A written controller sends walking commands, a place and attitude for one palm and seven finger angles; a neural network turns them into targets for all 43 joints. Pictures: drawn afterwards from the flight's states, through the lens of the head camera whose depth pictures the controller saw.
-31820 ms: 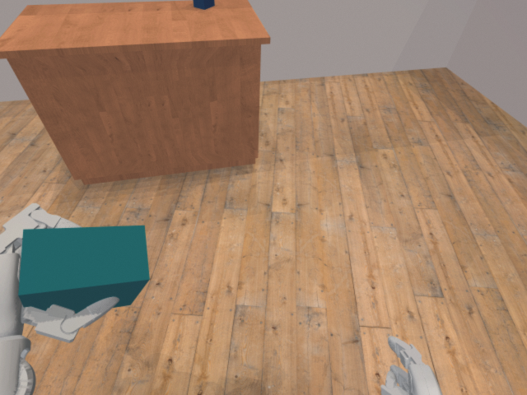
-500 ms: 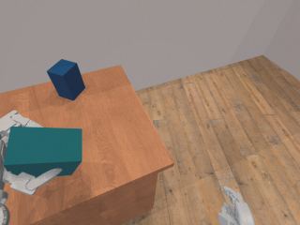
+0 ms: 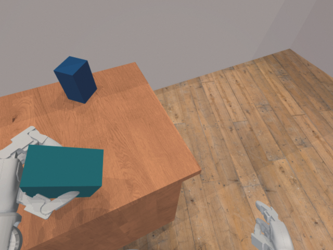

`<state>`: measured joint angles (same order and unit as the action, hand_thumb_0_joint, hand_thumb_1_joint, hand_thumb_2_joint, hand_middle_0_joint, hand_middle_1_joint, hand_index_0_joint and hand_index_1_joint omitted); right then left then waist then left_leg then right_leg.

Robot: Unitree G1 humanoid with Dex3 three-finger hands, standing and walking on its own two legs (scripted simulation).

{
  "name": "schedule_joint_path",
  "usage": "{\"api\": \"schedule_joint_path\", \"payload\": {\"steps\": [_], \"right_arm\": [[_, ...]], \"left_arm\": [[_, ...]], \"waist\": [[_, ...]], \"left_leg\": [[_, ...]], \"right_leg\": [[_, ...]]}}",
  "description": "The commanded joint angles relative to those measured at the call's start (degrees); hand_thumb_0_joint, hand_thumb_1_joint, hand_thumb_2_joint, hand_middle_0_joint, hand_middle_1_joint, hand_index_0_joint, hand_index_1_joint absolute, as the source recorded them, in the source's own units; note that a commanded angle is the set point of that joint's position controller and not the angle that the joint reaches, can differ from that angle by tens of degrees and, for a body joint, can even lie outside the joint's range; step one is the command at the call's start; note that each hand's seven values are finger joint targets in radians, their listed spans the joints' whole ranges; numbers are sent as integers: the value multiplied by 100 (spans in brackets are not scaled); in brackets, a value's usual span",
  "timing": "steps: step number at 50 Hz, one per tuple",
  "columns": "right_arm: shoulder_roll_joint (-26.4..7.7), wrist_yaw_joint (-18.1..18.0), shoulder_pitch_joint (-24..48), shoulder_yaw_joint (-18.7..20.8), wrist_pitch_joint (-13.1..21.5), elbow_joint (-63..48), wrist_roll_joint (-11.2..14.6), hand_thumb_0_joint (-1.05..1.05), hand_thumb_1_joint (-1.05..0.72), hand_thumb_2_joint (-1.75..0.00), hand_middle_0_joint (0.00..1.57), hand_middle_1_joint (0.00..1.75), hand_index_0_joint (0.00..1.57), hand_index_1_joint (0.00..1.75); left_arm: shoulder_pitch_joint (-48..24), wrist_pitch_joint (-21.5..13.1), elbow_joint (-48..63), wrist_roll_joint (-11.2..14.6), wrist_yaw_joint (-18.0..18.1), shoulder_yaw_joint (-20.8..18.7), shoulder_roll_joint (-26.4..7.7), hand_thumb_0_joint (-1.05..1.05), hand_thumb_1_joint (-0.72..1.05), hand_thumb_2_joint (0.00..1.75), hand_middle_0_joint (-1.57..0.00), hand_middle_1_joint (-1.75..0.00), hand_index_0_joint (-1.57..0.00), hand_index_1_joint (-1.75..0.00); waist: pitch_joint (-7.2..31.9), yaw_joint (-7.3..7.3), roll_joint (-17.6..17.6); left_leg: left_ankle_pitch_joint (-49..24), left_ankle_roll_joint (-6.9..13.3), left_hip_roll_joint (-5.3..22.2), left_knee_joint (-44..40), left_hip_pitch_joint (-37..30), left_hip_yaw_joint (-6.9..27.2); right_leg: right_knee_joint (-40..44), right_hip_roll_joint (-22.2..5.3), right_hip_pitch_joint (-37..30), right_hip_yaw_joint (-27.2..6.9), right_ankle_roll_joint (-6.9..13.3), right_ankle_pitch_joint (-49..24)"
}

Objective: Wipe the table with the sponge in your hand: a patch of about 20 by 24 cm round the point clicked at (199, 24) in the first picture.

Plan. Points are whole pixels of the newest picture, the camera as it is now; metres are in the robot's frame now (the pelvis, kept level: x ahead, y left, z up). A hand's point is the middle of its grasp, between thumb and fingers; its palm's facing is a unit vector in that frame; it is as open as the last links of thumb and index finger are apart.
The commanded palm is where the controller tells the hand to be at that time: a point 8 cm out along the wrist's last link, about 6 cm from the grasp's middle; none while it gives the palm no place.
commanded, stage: come to a stop and stand still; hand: left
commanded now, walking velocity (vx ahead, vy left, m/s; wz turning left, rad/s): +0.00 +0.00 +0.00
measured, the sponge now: (74, 175) +0.23 +0.19 +0.12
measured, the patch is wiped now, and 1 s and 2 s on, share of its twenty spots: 0.00 0.00 0.00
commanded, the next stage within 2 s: look again from close up in 0.60 s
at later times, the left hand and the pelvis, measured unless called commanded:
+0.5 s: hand out of the picture +0.23 +0.31 +0.16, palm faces +0.37 -0.86 -0.36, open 10.2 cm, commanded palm +0.16 +0.34 +0.18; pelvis +0.01 +0.06 +0.01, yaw +2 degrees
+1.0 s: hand out of the picture +0.22 +0.31 +0.16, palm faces +0.40 -0.84 -0.36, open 10.2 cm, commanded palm +0.16 +0.34 +0.18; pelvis +0.01 +0.05 +0.01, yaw +2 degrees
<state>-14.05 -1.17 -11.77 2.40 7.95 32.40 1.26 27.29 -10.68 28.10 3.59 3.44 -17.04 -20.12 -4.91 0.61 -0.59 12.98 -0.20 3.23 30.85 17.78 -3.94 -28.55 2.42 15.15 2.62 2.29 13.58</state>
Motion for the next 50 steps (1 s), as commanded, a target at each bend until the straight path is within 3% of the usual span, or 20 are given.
{"api": "schedule_joint_path", "payload": {"steps": [1, 4, 5, 8, 9, 12, 15, 19, 20, 24, 27, 30, 32, 35, 39, 40, 44, 50], "right_arm": [[-372, -230, 557, 34, 274, -947, -32, 0, -90, -90, 20, 30, 20, 30], [-431, -308, 643, -2, 309, -842, -57, 0, -90, -90, 20, 30, 20, 30], [-424, -305, 545, -25, 334, -830, -58, 0, -90, -90, 20, 30, 20, 30], [-420, -243, 432, -39, 476, -770, -44, 0, -90, -90, 20, 30, 20, 30], [-394, -221, 505, -65, 524, -750, -32, 0, -90, -90, 20, 30, 20, 30], [-470, -142, 324, -19, 559, -720, -62, 0, -90, -90, 20, 30, 20, 30], [-461, -92, 332, -44, 504, -707, -93, 0, -90, -90, 20, 30, 20, 30], [-426, -108, 461, -51, 413, -769, -98, 0, -90, -90, 20, 30, 20, 30], [-388, -117, 426, -64, 373, -780, -121, 0, -90, -90, 20, 30, 20, 30], [-353, -108, 474, -64, 353, -832, -89, 0, -90, -90, 20, 30, 20, 30], [-391, -97, 377, -44, 325, -843, -100, 0, -90, -90, 20, 30, 20, 30], [-410, -91, 355, -44, 306, -799, -92, 0, -90, -90, 20, 30, 20, 30], [-440, -96, 353, -9, 287, -810, -73, 0, -90, -90, 20, 30, 20, 30], [-434, -118, 379, -27, 229, -783, -60, 0, -90, -90, 20, 30, 20, 30], [-430, -163, 505, -23, 225, -803, -24, 0, -90, -90, 20, 30, 20, 30], [-426, -173, 445, -33, 204, -804, -50, 0, -90, -90, 20, 30, 20, 30], [-418, -189, 496, -28, 236, -806, -15, 0, -90, -90, 20, 30, 20, 30], [-423, -205, 416, -39, 208, -781, -31, 0, -90, -90, 20, 30, 20, 30]], "left_arm": [[-355, -417, 1467, 136, 426, -1594, -1571, 0, 10, 130, -120, -160, -120, -160], [-711, -499, 1464, 75, 465, -1464, -1484, 0, 10, 130, -120, -160, -120, -160], [-863, -523, 1389, 35, 448, -1328, -1357, 0, 10, 130, -120, -160, -120, -160], [-1134, -541, 1139, -90, 392, -958, -1053, 0, 10, 130, -120, -160, -120, -160], [-1078, -515, 1033, -107, 373, -741, -815, 0, 10, 130, -120, -160, -120, -160], [-1099, -478, 997, -211, 348, -516, -683, 0, 10, 130, -120, -160, -120, -160], [-998, -440, 970, -229, 353, -549, -694, 0, 10, 130, -120, -160, -120, -160], [-1044, -462, 1304, -228, 396, -1039, -1163, 0, 10, 130, -120, -160, -120, -160], [-978, -479, 1290, -192, 375, -975, -1050, 0, 10, 130, -120, -160, -120, -160], [-880, -509, 1507, -160, 374, -1087, -1152, 0, 10, 130, -120, -160, -120, -160], [-835, -512, 1512, -153, 346, -928, -1038, 0, 10, 130, -120, -160, -120, -160], [-693, -500, 1387, -155, 354, -797, -871, 0, 10, 130, -120, -160, -120, -160], [-677, -465, 1362, -155, 366, -854, -953, 0, 10, 130, -120, -160, -120, -160], [-586, -448, 1167, -144, 373, -794, -846, 0, 10, 130, -120, -160, -120, -160], [-762, -448, 1318, -164, 422, -956, -1079, 0, 10, 130, -120, -160, -120, -160], [-703, -463, 1236, -143, 401, -846, -944, 0, 10, 130, -120, -160, -120, -160], [-716, -440, 1246, -148, 422, -903, -1027, 0, 10, 130, -120, -160, -120, -160], [-706, -398, 938, -143, 408, -765, -846, 0, 10, 130, -120, -160, -120, -160]], "waist": [[1000, -163, 533], [788, -144, -678], [774, -146, -867], [814, -182, -873], [790, -176, -940], [891, -161, -522], [1020, -148, -196], [1145, -154, -355], [1177, -157, -361], [1320, -156, -677], [1237, -148, -819], [1261, -139, -668], [1282, -138, -461], [1199, -132, -324], [1100, -132, -449], [1080, -136, -459], [983, -134, -438], [790, -126, -276]], "left_leg": [[161, 161, -89, -198, -686, 496], [364, 254, 230, -941, -604, 831], [600, 298, 336, -1183, -330, 967], [732, 343, 460, -1375, -45, 954], [780, 339, 486, -1469, -73, 948], [422, 306, 532, -1435, -151, 1046], [-225, 202, 477, -1333, -388, 1055], [-903, 23, 409, -1217, -575, 953], [-1051, 19, 427, -1174, -595, 968], [-1550, -77, 399, -1049, -829, 862], [-1513, -95, 473, -1074, -780, 895], [-1403, -72, 436, -1041, -782, 878], [-1538, -106, 432, -994, -799, 877], [-1138, -42, 378, -1033, -661, 850], [-612, 24, 324, -1126, -500, 860], [-489, 56, 321, -1149, -448, 868], [-84, 118, 299, -1196, -372, 859], [431, 195, 295, -1272, -190, 891]], "right_leg": [[1287, -1046, 292, -1114, 33, 972], [964, -643, 154, -842, -63, 681], [767, -563, -147, -658, -96, 531], [480, -507, -653, -468, -138, 96], [425, -486, -649, -400, -147, 54], [423, -488, -742, -356, -160, -213], [518, -461, -728, -264, -180, -429], [503, -474, -831, -205, -172, -657], [550, -502, -873, -166, -167, -711], [509, -496, -899, -132, -146, -809], [547, -536, -901, -106, -144, -715], [641, -528, -935, -89, -145, -783], [657, -571, -994, -111, -149, -952], [753, -572, -1007, -97, -158, -885], [781, -600, -1041, -195, -148, -795], [810, -616, -1058, -174, -138, -773], [862, -626, -1006, -257, -137, -600], [1014, -636, -914, -291, -136, -309]]}}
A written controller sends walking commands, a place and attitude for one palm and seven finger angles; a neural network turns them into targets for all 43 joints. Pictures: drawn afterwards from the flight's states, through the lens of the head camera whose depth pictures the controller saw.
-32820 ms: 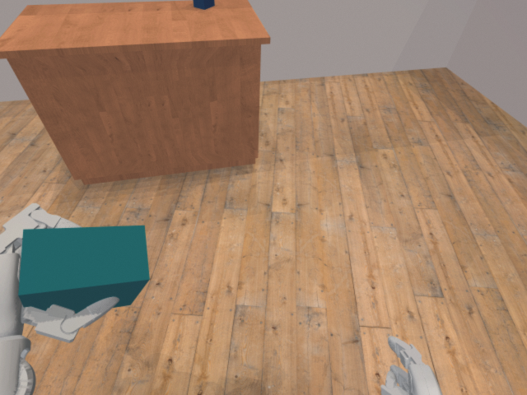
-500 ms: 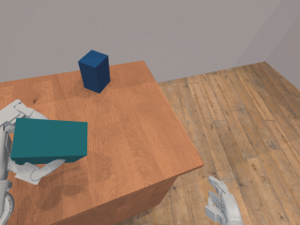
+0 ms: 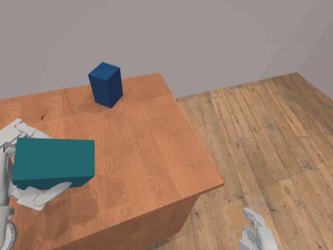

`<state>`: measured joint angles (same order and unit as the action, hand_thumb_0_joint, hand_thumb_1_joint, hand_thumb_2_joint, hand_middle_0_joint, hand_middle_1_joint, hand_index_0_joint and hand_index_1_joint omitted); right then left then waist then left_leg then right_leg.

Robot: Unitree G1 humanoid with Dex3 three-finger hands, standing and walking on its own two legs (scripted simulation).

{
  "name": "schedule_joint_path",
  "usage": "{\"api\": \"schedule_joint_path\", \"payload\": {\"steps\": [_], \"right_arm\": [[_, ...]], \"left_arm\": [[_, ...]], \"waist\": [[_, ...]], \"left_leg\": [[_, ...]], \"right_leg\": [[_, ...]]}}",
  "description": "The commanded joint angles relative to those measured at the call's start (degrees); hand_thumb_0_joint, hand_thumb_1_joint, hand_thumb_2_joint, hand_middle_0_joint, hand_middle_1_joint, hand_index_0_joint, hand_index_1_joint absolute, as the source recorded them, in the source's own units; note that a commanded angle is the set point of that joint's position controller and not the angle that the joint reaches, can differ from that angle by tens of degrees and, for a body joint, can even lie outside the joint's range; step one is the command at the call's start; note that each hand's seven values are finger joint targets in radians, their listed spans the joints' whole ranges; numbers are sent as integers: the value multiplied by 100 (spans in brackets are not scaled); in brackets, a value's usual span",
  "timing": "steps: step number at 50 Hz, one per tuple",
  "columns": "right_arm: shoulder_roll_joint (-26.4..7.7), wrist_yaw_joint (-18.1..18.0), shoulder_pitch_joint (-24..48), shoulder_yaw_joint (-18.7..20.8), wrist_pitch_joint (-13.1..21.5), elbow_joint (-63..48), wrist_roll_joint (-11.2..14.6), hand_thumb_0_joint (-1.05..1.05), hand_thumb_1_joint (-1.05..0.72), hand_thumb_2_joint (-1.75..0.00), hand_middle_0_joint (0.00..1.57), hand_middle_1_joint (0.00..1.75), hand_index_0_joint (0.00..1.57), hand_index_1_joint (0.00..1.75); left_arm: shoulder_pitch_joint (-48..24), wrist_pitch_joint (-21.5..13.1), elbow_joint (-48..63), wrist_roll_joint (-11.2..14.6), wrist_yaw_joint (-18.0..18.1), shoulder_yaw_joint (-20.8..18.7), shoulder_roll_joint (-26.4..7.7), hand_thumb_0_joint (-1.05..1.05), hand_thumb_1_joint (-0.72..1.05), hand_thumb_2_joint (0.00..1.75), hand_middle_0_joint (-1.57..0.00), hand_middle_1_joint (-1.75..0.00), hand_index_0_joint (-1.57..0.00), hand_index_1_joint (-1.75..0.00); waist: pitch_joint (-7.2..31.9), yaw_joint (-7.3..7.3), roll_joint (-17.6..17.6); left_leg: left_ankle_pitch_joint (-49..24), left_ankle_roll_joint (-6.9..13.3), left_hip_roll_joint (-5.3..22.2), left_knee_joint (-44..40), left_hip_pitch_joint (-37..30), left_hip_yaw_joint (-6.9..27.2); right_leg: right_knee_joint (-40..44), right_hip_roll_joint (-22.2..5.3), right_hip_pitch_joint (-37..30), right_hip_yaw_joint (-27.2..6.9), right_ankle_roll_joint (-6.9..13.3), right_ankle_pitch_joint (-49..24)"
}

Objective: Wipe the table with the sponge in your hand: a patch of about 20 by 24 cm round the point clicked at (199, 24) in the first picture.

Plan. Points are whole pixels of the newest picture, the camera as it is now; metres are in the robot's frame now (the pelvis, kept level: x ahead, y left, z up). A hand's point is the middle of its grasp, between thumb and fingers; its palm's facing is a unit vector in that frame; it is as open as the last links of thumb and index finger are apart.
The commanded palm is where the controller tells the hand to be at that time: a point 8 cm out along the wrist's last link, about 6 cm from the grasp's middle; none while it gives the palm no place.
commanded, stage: shuffle to correct the standing spot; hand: left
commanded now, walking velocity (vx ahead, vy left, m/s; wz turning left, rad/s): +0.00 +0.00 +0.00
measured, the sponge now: (65, 166) +0.23 +0.22 +0.13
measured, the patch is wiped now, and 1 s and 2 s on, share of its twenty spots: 0.00 0.00 0.00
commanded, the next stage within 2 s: none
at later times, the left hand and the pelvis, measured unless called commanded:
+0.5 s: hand (65, 161) +0.23 +0.21 +0.16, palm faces +0.33 -0.87 -0.37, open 10.2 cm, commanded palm +0.16 +0.24 +0.17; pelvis +0.00 -0.04 +0.00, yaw +0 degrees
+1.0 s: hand (93, 161) +0.23 +0.16 +0.16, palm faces +0.30 -0.88 -0.38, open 10.2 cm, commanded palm +0.17 +0.20 +0.17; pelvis +0.01 -0.07 -0.01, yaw -1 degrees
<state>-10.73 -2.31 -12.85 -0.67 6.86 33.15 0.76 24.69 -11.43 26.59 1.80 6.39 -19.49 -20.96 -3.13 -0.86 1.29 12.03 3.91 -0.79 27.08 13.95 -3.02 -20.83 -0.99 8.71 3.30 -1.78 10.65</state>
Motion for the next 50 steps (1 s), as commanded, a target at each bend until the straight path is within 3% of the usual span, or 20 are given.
{"api": "schedule_joint_path", "payload": {"steps": [1, 4, 5, 8, 19, 24, 25, 26, 28, 35, 39, 43, 44, 50], "right_arm": [[-771, -92, 509, 288, 318, -876, 28, 0, -90, -90, 20, 30, 20, 30], [-769, -96, 578, 294, 335, -845, 46, 0, -90, -90, 20, 30, 20, 30], [-758, -102, 553, 274, 326, -855, 17, 0, -90, -90, 20, 30, 20, 30], [-768, -95, 563, 308, 325, -881, 23, 0, -90, -90, 20, 30, 20, 30], [-731, 35, 597, 367, 211, -956, 68, 0, -90, -90, 20, 30, 20, 30], [-731, 37, 623, 380, 139, -991, 79, 0, -90, -90, 20, 30, 20, 30], [-725, 29, 584, 375, 119, -999, 64, 0, -90, -90, 20, 30, 20, 30], [-743, 14, 572, 397, 111, -1014, 63, 0, -90, -90, 20, 30, 20, 30], [-759, 3, 572, 416, 97, -1001, 61, 0, -90, -90, 20, 30, 20, 30], [-729, -59, 626, 381, 60, -969, 63, 0, -90, -90, 20, 30, 20, 30], [-734, -65, 627, 400, 42, -929, 83, 0, -90, -90, 20, 30, 20, 30], [-750, -70, 584, 428, 19, -946, 56, 0, -90, -90, 20, 30, 20, 30], [-749, -74, 631, 415, 13, -908, 77, 0, -90, -90, 20, 30, 20, 30], [-773, -74, 597, 422, 3, -955, 54, 0, -90, -90, 20, 30, 20, 30]], "left_arm": [[-486, -312, 1100, 24, 112, -541, -811, 0, 10, 130, -120, -160, -120, -160], [-514, -302, 1226, 16, 132, -621, -900, 0, 10, 130, -120, -160, -120, -160], [-583, -319, 1284, 36, 112, -507, -793, 0, 10, 130, -120, -160, -120, -160], [-678, -306, 1404, 65, 108, -610, -931, 0, 10, 130, -120, -160, -120, -160], [-291, -210, 1563, 183, 27, -706, -938, 0, 10, 130, -120, -160, -120, -160], [-103, -155, 1548, 252, 15, -831, -1039, 0, 10, 130, -120, -160, -120, -160], [-151, -152, 1572, 275, -15, -688, -913, 0, 10, 130, -120, -160, -120, -160], [-168, -139, 1560, 283, -7, -820, -1068, 0, 10, 130, -120, -160, -120, -160], [-211, -116, 1572, 305, -17, -822, -1064, 0, 10, 130, -120, -160, -120, -160], [-324, -11, 1520, 373, 7, -698, -995, 0, 10, 130, -120, -160, -120, -160], [-280, 41, 1597, 382, 64, -787, -1109, 0, 10, 130, -120, -160, -120, -160], [-128, 26, 1678, 415, 46, -865, -1150, 0, 10, 130, -120, -160, -120, -160], [-50, 46, 1687, 418, 75, -885, -1177, 0, 10, 130, -120, -160, -120, -160], [79, -15, 1784, 420, -7, -929, -1210, 0, 10, 130, -120, -160, -120, -160]], "waist": [[582, 26, -466], [738, 24, -412], [775, 32, -465], [789, 24, -449], [978, 35, -776], [992, 38, -718], [950, 50, -694], [970, 40, -635], [974, 48, -548], [784, 87, -258], [780, 115, -200], [917, 89, -64], [955, 113, -256], [996, 76, -622]], "left_leg": [[564, -217, 690, -893, 211, 798], [334, -204, 655, -800, 48, 755], [248, -221, 679, -830, -7, 799], [-25, -266, 805, -901, -67, 903], [-1165, -333, 1054, -604, -444, 799], [-1035, -246, 1091, -442, -366, 735], [-927, -228, 1089, -404, -305, 728], [-874, -225, 1093, -360, -228, 743], [-776, -229, 1052, -225, -223, 669], [418, -218, 837, -1, -111, 483], [451, -229, 689, 322, -178, 424], [-133, -213, 732, 503, -117, 385], [-261, -216, 748, 405, -188, 436], [-1322, -141, 1121, 88, -126, 647]], "right_leg": [[252, -303, -256, -387, 277, 4], [238, -301, -272, -431, 281, -158], [211, -287, -273, -379, 287, -179], [87, -222, -297, -329, 258, -287], [-15, -113, -139, -156, 237, -498], [57, -174, -117, -248, 244, -620], [73, -197, -115, -251, 246, -625], [63, -227, -161, -291, 250, -658], [88, -284, -118, -393, 281, -763], [286, -399, 404, -718, 370, -80], [410, -577, 663, -971, 472, 122], [217, -623, 399, -906, 350, -623], [136, -614, 413, -877, 413, -688], [-223, -329, 27, -465, 207, -1222]]}}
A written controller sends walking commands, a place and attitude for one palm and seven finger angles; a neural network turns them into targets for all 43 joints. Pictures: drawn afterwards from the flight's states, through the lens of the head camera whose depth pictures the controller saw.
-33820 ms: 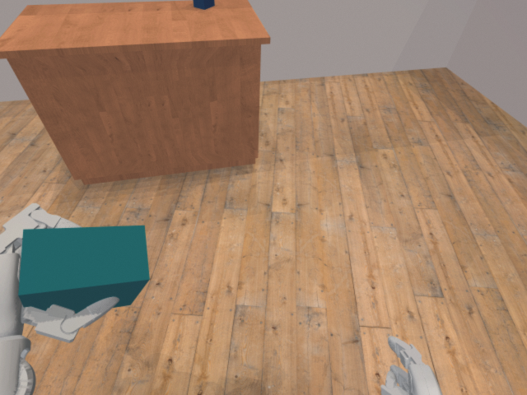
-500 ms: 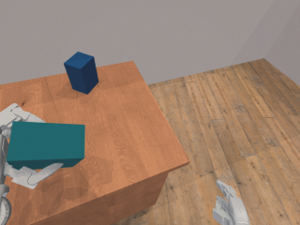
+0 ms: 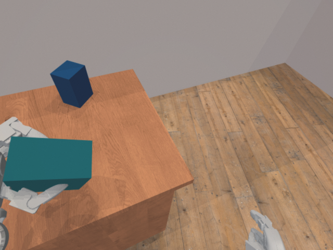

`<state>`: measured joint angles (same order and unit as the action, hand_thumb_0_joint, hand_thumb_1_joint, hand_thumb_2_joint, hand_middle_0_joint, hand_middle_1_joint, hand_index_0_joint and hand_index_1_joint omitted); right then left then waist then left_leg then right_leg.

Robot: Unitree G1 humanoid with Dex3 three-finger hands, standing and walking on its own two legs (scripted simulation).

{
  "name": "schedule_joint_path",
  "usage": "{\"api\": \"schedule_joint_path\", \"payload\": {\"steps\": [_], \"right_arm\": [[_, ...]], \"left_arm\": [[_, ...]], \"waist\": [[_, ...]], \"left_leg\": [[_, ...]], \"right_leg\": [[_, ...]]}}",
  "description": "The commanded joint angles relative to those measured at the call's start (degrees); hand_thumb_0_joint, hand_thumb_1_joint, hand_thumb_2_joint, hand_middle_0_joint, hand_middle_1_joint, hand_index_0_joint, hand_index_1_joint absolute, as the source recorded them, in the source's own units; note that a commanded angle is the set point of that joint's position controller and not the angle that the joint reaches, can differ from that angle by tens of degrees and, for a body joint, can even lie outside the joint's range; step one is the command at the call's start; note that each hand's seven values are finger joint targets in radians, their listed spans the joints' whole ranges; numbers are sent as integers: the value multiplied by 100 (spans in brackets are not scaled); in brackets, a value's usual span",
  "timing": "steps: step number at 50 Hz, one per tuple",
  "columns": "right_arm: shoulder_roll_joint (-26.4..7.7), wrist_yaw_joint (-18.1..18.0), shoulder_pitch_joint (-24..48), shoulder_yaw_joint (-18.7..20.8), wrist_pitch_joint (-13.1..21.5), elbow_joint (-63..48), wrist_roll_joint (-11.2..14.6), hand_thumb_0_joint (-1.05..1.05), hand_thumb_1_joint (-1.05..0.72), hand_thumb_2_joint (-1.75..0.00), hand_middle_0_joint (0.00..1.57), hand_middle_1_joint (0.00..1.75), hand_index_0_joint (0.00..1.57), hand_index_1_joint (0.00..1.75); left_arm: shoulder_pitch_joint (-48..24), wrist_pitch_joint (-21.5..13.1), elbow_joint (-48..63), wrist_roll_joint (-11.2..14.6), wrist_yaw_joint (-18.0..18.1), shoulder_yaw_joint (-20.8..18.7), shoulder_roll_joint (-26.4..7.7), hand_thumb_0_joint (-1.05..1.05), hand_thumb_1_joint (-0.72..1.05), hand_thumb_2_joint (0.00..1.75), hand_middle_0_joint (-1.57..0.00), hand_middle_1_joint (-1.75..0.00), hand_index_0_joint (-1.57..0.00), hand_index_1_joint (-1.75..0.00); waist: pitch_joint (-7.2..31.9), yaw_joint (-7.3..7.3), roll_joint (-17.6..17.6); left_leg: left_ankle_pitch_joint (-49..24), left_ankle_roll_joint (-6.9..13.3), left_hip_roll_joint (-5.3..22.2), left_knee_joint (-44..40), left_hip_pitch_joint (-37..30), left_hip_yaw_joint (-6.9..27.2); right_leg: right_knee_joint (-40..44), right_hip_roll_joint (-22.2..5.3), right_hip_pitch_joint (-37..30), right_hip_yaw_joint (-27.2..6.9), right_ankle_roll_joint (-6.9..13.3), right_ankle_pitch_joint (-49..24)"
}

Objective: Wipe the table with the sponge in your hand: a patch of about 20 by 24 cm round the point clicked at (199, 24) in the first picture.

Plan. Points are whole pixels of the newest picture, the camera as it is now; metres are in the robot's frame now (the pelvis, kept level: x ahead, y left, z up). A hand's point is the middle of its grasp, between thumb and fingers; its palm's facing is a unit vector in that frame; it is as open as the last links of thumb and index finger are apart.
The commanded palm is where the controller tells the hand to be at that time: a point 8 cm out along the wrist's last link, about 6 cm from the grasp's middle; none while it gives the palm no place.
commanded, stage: shuffle to correct the standing spot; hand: left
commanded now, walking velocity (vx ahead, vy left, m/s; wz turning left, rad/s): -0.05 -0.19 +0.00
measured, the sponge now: (62, 167) +0.23 +0.21 +0.14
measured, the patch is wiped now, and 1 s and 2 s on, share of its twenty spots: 0.00 0.00 0.00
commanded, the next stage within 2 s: none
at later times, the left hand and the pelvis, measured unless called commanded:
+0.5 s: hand (31, 168) +0.22 +0.24 +0.16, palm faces +0.34 -0.87 -0.37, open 10.2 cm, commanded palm +0.16 +0.28 +0.18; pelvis +0.00 +0.00 +0.00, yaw +0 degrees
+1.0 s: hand (34, 169) +0.22 +0.24 +0.16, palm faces +0.33 -0.86 -0.40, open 10.2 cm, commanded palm +0.16 +0.28 +0.18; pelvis +0.00 +0.00 +0.00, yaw +0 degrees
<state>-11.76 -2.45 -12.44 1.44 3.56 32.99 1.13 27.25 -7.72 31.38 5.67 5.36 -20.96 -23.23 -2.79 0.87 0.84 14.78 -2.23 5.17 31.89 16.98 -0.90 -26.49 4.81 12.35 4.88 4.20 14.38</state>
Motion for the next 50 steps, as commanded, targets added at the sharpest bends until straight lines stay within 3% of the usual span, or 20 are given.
{"api": "schedule_joint_path", "payload": {"steps": [1, 4, 12, 18, 20, 25, 28, 33, 34, 39, 45, 48, 50], "right_arm": [[-683, -58, 533, 230, 335, -955, 17, 0, -90, -90, 20, 30, 20, 30], [-675, -44, 522, 216, 337, -950, 36, 0, -90, -90, 20, 30, 20, 30], [-675, -56, 490, 205, 318, -957, 15, 0, -90, -90, 20, 30, 20, 30], [-653, -69, 501, 191, 325, -927, 18, 0, -90, -90, 20, 30, 20, 30], [-637, -77, 551, 162, 333, -910, 16, 0, -90, -90, 20, 30, 20, 30], [-632, -57, 554, 155, 300, -927, 9, 0, -90, -90, 20, 30, 20, 30], [-656, -30, 504, 200, 298, -962, 18, 0, -90, -90, 20, 30, 20, 30], [-665, -21, 486, 217, 275, -993, 35, 0, -90, -90, 20, 30, 20, 30], [-654, -29, 518, 201, 279, -974, 55, 0, -90, -90, 20, 30, 20, 30], [-651, -48, 515, 201, 268, -960, 61, 0, -90, -90, 20, 30, 20, 30], [-657, -69, 513, 185, 247, -916, 46, 0, -90, -90, 20, 30, 20, 30], [-658, -63, 521, 200, 258, -936, 57, 0, -90, -90, 20, 30, 20, 30], [-646, -79, 547, 179, 258, -926, 51, 0, -90, -90, 20, 30, 20, 30]], "left_arm": [[-148, -392, 1321, 23, 77, -821, -1028, 0, 10, 130, -120, -160, -120, -160], [-13, -364, 1179, 44, 59, -808, -991, 0, 10, 130, -120, -160, -120, -160], [-267, -345, 1251, 29, 78, -769, -982, 0, 10, 130, -120, -160, -120, -160], [-502, -310, 1253, 10, 114, -638, -903, 0, 10, 130, -120, -160, -120, -160], [-536, -319, 1315, 3, 137, -577, -860, 0, 10, 130, -120, -160, -120, -160], [-374, -320, 1201, -26, 138, -647, -903, 0, 10, 130, -120, -160, -120, -160], [-311, -322, 1251, -17, 107, -718, -962, 0, 10, 130, -120, -160, -120, -160], [-90, -318, 1327, 22, 87, -791, -1017, 0, 10, 130, -120, -160, -120, -160], [-32, -308, 1363, 39, 97, -769, -1002, 0, 10, 130, -120, -160, -120, -160], [23, -289, 1295, 53, 109, -813, -1041, 0, 10, 130, -120, -160, -120, -160], [-170, -269, 1204, 42, 149, -697, -932, 0, 10, 130, -120, -160, -120, -160], [-320, -267, 1239, 24, 147, -649, -924, 0, 10, 130, -120, -160, -120, -160], [-308, -272, 1292, 21, 171, -626, -912, 0, 10, 130, -120, -160, -120, -160]], "waist": [[1002, -115, -553], [980, -97, -556], [800, -69, -359], [738, -51, -281], [730, -43, -531], [776, -73, -651], [936, -77, -535], [1082, -74, -464], [1109, -50, -571], [1026, -47, -465], [824, -29, -436], [796, -41, -264], [809, -36, -439]], "left_leg": [[-1697, 476, 560, -385, -449, 463], [-1582, 450, 561, -444, -408, 457], [-118, 436, 420, -510, -223, 408], [-24, 437, 351, -453, -290, 420], [-32, 463, 402, -605, -353, 473], [-458, 507, 566, -750, -252, 570], [-1062, 463, 544, -558, -367, 546], [-1473, 425, 552, -405, -509, 484], [-1552, 414, 536, -457, -578, 505], [-1272, 418, 520, -440, -553, 480], [-366, 430, 428, -489, -394, 448], [-433, 428, 393, -395, -411, 444], [-510, 457, 452, -538, -441, 510]], "right_leg": [[334, -888, -390, -613, -418, -1633], [373, -882, -455, -596, -389, -1524], [639, -950, -146, -817, -299, -662], [712, -1008, 7, -927, -270, -582], [670, -950, 44, -858, -249, -530], [562, -855, -256, -683, -341, -764], [522, -900, -405, -673, -288, -1209], [496, -949, -492, -652, -244, -1566], [456, -940, -474, -657, -203, -1603], [544, -967, -391, -714, -230, -1483], [690, -1012, -141, -846, -220, -890], [696, -1044, -97, -904, -242, -992], [655, -990, -120, -849, -230, -946]]}}
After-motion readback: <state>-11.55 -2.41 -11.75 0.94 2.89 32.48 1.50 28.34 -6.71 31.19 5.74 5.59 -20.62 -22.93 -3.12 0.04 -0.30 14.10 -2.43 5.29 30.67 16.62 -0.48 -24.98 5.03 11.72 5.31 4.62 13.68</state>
